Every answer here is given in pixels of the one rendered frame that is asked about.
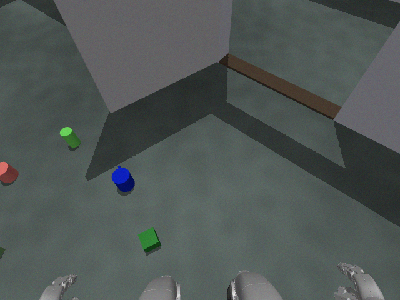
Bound right robot hand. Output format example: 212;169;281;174
334;263;385;300

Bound left robot hand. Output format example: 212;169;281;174
39;274;79;300

